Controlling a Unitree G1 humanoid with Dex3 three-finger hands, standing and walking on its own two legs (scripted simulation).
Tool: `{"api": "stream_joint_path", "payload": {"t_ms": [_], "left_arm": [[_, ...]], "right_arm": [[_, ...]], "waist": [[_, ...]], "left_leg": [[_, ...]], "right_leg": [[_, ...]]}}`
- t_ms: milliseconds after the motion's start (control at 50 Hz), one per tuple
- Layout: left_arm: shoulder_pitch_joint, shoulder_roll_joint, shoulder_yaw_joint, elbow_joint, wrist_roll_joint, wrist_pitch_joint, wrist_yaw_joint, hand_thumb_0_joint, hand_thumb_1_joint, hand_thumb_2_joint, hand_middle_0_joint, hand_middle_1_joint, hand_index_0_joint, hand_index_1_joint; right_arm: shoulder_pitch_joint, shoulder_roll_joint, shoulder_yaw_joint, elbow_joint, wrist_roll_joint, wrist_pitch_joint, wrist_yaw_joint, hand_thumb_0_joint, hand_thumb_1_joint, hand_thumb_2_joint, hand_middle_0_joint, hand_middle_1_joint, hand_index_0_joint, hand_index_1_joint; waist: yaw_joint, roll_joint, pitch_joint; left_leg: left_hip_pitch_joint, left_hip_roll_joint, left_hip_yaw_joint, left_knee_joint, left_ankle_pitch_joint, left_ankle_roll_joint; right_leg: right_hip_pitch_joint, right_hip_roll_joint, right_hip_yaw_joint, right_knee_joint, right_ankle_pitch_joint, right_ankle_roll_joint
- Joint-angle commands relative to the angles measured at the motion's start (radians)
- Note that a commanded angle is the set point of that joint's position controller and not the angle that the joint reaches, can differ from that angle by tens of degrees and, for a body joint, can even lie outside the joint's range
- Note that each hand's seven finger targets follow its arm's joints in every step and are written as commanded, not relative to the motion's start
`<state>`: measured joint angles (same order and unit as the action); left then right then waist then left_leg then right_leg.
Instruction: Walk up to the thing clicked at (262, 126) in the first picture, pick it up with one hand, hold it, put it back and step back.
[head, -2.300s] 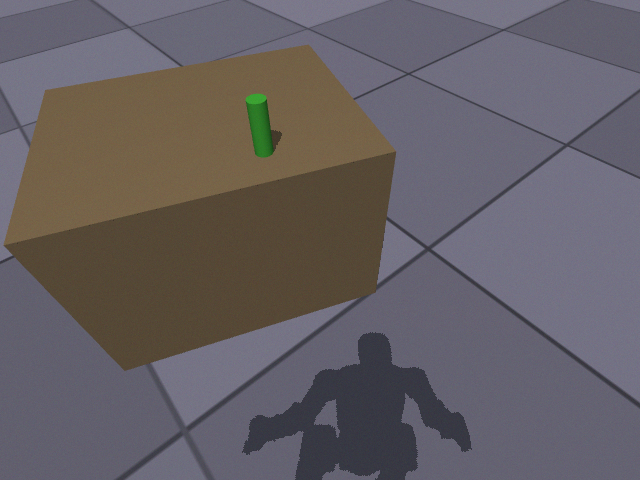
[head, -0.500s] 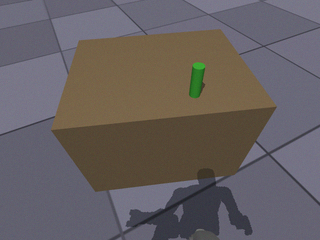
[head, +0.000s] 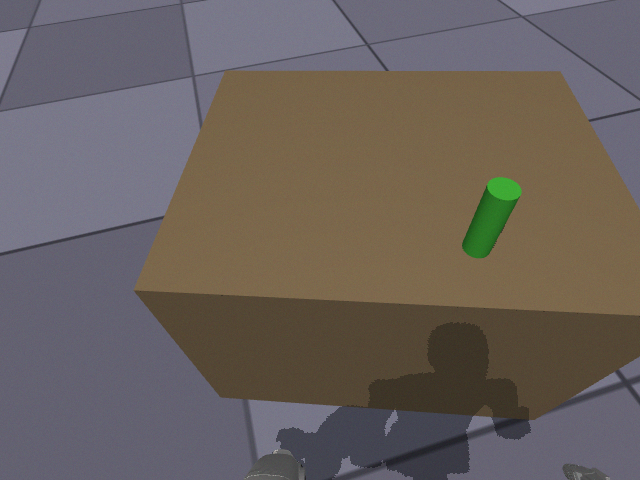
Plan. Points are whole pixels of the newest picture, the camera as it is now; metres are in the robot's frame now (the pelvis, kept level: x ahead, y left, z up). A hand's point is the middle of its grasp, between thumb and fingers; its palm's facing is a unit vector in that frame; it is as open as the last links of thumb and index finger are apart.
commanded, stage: walk up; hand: right
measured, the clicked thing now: (488, 220) +0.52 -0.23 -0.04
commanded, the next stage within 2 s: stand in 1.58 s
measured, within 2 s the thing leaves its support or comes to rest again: neither
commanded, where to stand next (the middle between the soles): +0.10 +0.00 m, yaw -2 degrees
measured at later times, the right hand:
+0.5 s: hand out of the picture +0.15 -0.25 -0.16, palm faces +0.01 +0.94 -0.35, open 7.3 cm
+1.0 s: hand out of the picture +0.11 -0.25 -0.14, palm faces -0.01 +0.94 -0.34, open 7.4 cm
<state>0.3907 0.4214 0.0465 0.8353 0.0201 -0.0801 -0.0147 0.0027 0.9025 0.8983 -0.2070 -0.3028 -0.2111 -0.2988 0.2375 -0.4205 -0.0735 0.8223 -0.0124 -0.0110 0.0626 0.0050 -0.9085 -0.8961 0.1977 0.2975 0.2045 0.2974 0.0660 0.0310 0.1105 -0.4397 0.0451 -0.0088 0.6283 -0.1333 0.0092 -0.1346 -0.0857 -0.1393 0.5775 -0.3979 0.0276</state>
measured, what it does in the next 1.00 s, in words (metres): steps on the spot: left foot, then right foot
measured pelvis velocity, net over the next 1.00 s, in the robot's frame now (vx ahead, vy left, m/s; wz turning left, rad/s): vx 0.03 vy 0.01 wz -0.02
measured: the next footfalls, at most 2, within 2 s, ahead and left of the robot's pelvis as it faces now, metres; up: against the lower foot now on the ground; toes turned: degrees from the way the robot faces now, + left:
left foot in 0.02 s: +0.11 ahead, +0.14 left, +0.00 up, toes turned -1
right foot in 0.34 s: +0.09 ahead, -0.12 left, +0.00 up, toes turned -3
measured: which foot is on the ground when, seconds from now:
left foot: up 0.00-0.00, down 0.02-1.00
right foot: down 0.00-0.04, up 0.06-0.32, down 0.34-1.00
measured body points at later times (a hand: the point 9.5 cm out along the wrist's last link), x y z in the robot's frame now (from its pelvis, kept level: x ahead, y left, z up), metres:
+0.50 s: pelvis +0.04 +0.01 -0.01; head +0.07 +0.00 +0.44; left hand +0.11 +0.33 -0.12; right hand +0.15 -0.30 -0.13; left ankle +0.07 +0.13 -0.72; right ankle +0.05 -0.12 -0.73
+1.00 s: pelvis +0.03 +0.01 +0.02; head +0.04 +0.01 +0.47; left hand +0.12 +0.30 -0.12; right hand +0.11 -0.30 -0.11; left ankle +0.07 +0.14 -0.73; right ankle +0.05 -0.12 -0.73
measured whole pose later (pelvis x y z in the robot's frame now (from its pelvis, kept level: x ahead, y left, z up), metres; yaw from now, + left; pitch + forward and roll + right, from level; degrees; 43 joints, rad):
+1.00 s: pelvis +0.03 +0.01 +0.02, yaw -1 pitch -2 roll +0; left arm 0.10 0.35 0.00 1.11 0.00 -0.01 -0.02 0.00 0.91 0.90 -0.20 -0.30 -0.21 -0.30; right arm 0.11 -0.35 0.01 1.12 0.00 -0.02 0.02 0.01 -0.91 -0.90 0.20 0.30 0.21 0.30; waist 0.00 -0.01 0.05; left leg -0.20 0.02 0.00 0.41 -0.18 -0.02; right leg -0.19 -0.03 -0.03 0.41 -0.18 0.01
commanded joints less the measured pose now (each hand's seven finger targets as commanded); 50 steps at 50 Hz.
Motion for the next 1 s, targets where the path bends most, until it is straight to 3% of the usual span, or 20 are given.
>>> {"api": "stream_joint_path", "payload": {"t_ms": [0, 20, 40, 60, 100, 140, 240, 280, 320, 340, 360, 380, 420, 440, 480, 520, 540, 620, 780, 980], "left_arm": [[0.0, 0.144, 0.031, -0.093, -0.025, 0.003, 0.025, 0.0, 0.9, 0.9, -0.2, -0.3, -0.2, -0.3], [0.071, 0.074, 0.014, -0.098, -0.034, 0.012, 0.027, 0.0, 0.9, 0.9, -0.2, -0.3, -0.2, -0.3], [0.104, 0.147, 0.028, -0.058, -0.04, 0.038, 0.039, 0.0, 0.9, 0.9, -0.2, -0.3, -0.2, -0.3], [0.072, 0.177, 0.029, -0.039, -0.033, 0.05, 0.045, 0.0, 0.9, 0.9, -0.2, -0.3, -0.2, -0.3], [0.021, 0.188, 0.038, -0.019, -0.033, 0.057, 0.04, 0.0, 0.9, 0.9, -0.2, -0.3, -0.2, -0.3], [0.043, 0.172, 0.037, 0.014, -0.035, 0.061, 0.033, 0.0, 0.9, 0.9, -0.2, -0.3, -0.2, -0.3], [-0.007, 0.151, 0.034, 0.041, -0.024, 0.058, 0.036, 0.0, 0.9, 0.9, -0.2, -0.3, -0.2, -0.3], [-0.005, 0.147, 0.041, 0.056, -0.017, 0.056, 0.036, 0.0, 0.9, 0.9, -0.2, -0.3, -0.2, -0.3], [-0.005, 0.187, 0.053, 0.063, -0.002, 0.044, 0.038, 0.0, 0.9, 0.9, -0.2, -0.3, -0.2, -0.3], [-0.06, 0.238, 0.064, 0.038, 0.009, 0.036, 0.039, 0.0, 0.9, 0.9, -0.2, -0.3, -0.2, -0.3], [-0.144, 0.295, 0.07, 0.021, 0.002, 0.041, 0.033, 0.0, 0.9, 0.9, -0.2, -0.3, -0.2, -0.3], [-0.226, 0.305, 0.068, -0.002, 0.005, 0.042, 0.032, 0.0, 0.9, 0.9, -0.2, -0.3, -0.2, -0.3], [-0.25, 0.232, 0.049, -0.003, -0.003, 0.046, 0.03, 0.0, 0.9, 0.9, -0.2, -0.3, -0.2, -0.3], [-0.248, 0.222, 0.044, 0.0, -0.004, 0.047, 0.031, 0.0, 0.9, 0.9, -0.2, -0.3, -0.2, -0.3], [-0.246, 0.185, 0.031, 0.017, -0.009, 0.047, 0.029, 0.0, 0.9, 0.9, -0.2, -0.3, -0.2, -0.3], [-0.211, 0.154, 0.02, 0.021, -0.013, 0.052, 0.021, 0.0, 0.9, 0.9, -0.2, -0.3, -0.2, -0.3], [-0.186, 0.151, 0.017, 0.047, -0.017, 0.057, 0.02, 0.0, 0.9, 0.9, -0.2, -0.3, -0.2, -0.3], [-0.273, 0.185, 0.017, 0.083, -0.017, 0.054, 0.014, 0.0, 0.9, 0.9, -0.2, -0.3, -0.2, -0.3], [-0.317, 0.162, 0.004, 0.167, -0.021, 0.057, 0.005, 0.0, 0.9, 0.9, -0.2, -0.3, -0.2, -0.3], [-0.353, 0.147, 0.004, 0.227, -0.02, 0.044, 0.006, 0.0, 0.9, 0.9, -0.2, -0.3, -0.2, -0.3]], "right_arm": [[0.165, -0.228, -0.067, -0.017, -0.01, -0.049, -0.041, 0.0, -0.9, -0.9, 0.2, 0.3, 0.2, 0.3], [0.169, -0.288, -0.077, -0.04, -0.013, -0.053, -0.055, 0.0, -0.9, -0.9, 0.2, 0.3, 0.2, 0.3], [0.122, -0.28, -0.07, -0.06, 0.017, -0.051, -0.061, 0.0, -0.9, -0.9, 0.2, 0.3, 0.2, 0.3], [0.078, -0.281, -0.072, -0.056, 0.027, -0.043, -0.062, 0.0, -0.9, -0.9, 0.2, 0.3, 0.2, 0.3], [0.0, -0.228, -0.047, -0.07, 0.02, -0.04, -0.073, 0.0, -0.9, -0.9, 0.2, 0.3, 0.2, 0.3], [-0.051, -0.211, -0.031, -0.068, 0.013, -0.044, -0.075, 0.0, -0.9, -0.9, 0.2, 0.3, 0.2, 0.3], [-0.075, -0.216, -0.026, -0.064, 0.002, -0.03, -0.078, 0.0, -0.9, -0.9, 0.2, 0.3, 0.2, 0.3], [-0.097, -0.216, -0.024, -0.062, 0.012, -0.018, -0.077, 0.0, -0.9, -0.9, 0.2, 0.3, 0.2, 0.3], [-0.129, -0.172, -0.012, -0.061, 0.03, -0.003, -0.075, 0.0, -0.9, -0.9, 0.2, 0.3, 0.2, 0.3], [-0.122, -0.135, -0.002, -0.063, 0.036, 0.003, -0.074, 0.0, -0.9, -0.9, 0.2, 0.3, 0.2, 0.3], [-0.138, -0.134, -0.006, -0.05, 0.032, 0.013, -0.08, 0.0, -0.9, -0.9, 0.2, 0.3, 0.2, 0.3], [-0.107, -0.161, -0.019, -0.021, 0.02, 0.018, -0.082, 0.0, -0.9, -0.9, 0.2, 0.3, 0.2, 0.3], [-0.074, -0.168, -0.018, 0.018, 0.022, 0.005, -0.074, 0.0, -0.9, -0.9, 0.2, 0.3, 0.2, 0.3], [-0.078, -0.163, -0.017, 0.029, 0.025, -0.003, -0.071, 0.0, -0.9, -0.9, 0.2, 0.3, 0.2, 0.3], [-0.097, -0.157, -0.012, 0.043, 0.023, -0.014, -0.07, 0.0, -0.9, -0.9, 0.2, 0.3, 0.2, 0.3], [-0.1, -0.178, -0.002, 0.044, 0.003, -0.03, -0.076, 0.0, -0.9, -0.9, 0.2, 0.3, 0.2, 0.3], [-0.151, -0.209, -0.003, 0.053, 0.011, -0.032, -0.071, 0.0, -0.9, -0.9, 0.2, 0.3, 0.2, 0.3], [-0.157, -0.169, 0.021, 0.107, 0.009, -0.027, -0.066, 0.0, -0.9, -0.9, 0.2, 0.3, 0.2, 0.3], [-0.19, -0.171, 0.034, 0.18, 0.005, -0.03, -0.057, 0.0, -0.9, -0.9, 0.2, 0.3, 0.2, 0.3], [-0.184, -0.149, 0.04, 0.244, 0.013, -0.036, -0.064, 0.0, -0.9, -0.9, 0.2, 0.3, 0.2, 0.3]], "waist": [[-0.127, 0.124, -0.205], [-0.098, 0.278, -0.282], [-0.083, 0.115, -0.299], [-0.08, 0.137, -0.253], [-0.062, 0.092, -0.174], [-0.037, 0.13, -0.118], [-0.055, 0.162, -0.135], [-0.039, 0.131, -0.183], [-0.012, 0.017, -0.197], [-0.036, -0.119, -0.163], [-0.049, -0.229, -0.109], [-0.069, -0.246, -0.088], [-0.093, -0.175, -0.071], [-0.093, -0.155, -0.078], [-0.072, -0.122, -0.14], [-0.048, -0.099, -0.218], [-0.022, -0.046, -0.206], [-0.048, -0.034, -0.149], [-0.047, 0.022, -0.068], [-0.064, -0.033, -0.164]], "left_leg": [[0.44, 0.054, -0.071, -0.159, 0.277, 0.095], [0.563, 0.282, -0.416, -0.137, 0.448, 0.181], [0.486, 0.339, -0.478, -0.18, 0.428, 0.269], [0.413, 0.334, -0.477, -0.208, 0.305, 0.285], [0.253, 0.237, -0.294, -0.213, 0.255, 0.197], [0.144, 0.192, -0.185, -0.2, 0.235, 0.18], [0.138, 0.22, -0.174, -0.139, 0.336, 0.222], [0.128, 0.208, -0.155, -0.071, 0.308, 0.2], [0.072, 0.144, -0.117, 0.02, 0.097, 0.111], [0.024, 0.057, -0.052, 0.124, -0.033, 0.055], [0.036, -0.055, 0.026, 0.217, -0.336, 0.023], [0.115, -0.032, 0.001, 0.295, -0.414, 0.015], [0.151, -0.032, 0.003, 0.135, -0.322, 0.033], [0.157, -0.023, 0.007, 0.068, -0.129, 0.034], [0.232, 0.036, -0.06, -0.036, 0.061, 0.051], [0.264, 0.131, -0.196, -0.131, 0.037, 0.099], [0.191, 0.157, -0.225, -0.123, -0.018, 0.121], [0.137, 0.058, -0.111, -0.175, -0.166, 0.045], [0.115, 0.087, -0.154, -0.331, -0.296, 0.03], [0.27, 0.076, -0.086, -0.307, -0.007, 0.016]], "right_leg": [[-0.218, -0.036, 0.012, 0.356, 0.349, -0.09], [-0.375, 0.075, 0.092, 0.493, -0.214, -0.05], [-0.321, 0.068, 0.153, 0.554, -0.214, -0.058], [-0.323, 0.024, 0.174, 0.59, -0.197, -0.067], [-0.277, 0.017, 0.242, 0.532, -0.152, -0.068], [-0.227, 0.004, 0.199, 0.441, -0.101, -0.07], [-0.162, 0.027, 0.123, 0.223, -0.046, -0.041], [-0.083, 0.054, 0.099, 0.101, 0.058, -0.045], [-0.034, 0.009, 0.184, -0.056, 0.232, -0.08], [-0.081, -0.121, 0.38, -0.127, 0.267, -0.136], [-0.224, -0.263, 0.529, -0.2, 0.246, -0.25], [-0.311, -0.311, 0.561, -0.187, 0.267, -0.306], [-0.287, -0.188, 0.376, -0.102, 0.344, -0.221], [-0.252, -0.142, 0.314, -0.059, 0.408, -0.172], [-0.217, -0.072, 0.253, 0.001, 0.375, -0.105], [-0.184, -0.027, 0.235, 0.047, 0.261, -0.075], [-0.126, 0.004, 0.203, 0.027, 0.16, -0.069], [-0.097, -0.055, 0.267, -0.082, 0.138, -0.097], [-0.068, -0.026, 0.226, -0.197, 0.055, -0.076], [0.005, -0.056, 0.225, -0.282, 0.272, -0.057]]}}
